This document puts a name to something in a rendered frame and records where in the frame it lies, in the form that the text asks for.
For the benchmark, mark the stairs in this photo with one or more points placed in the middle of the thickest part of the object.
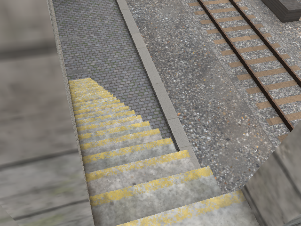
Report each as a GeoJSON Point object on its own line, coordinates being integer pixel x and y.
{"type": "Point", "coordinates": [131, 171]}

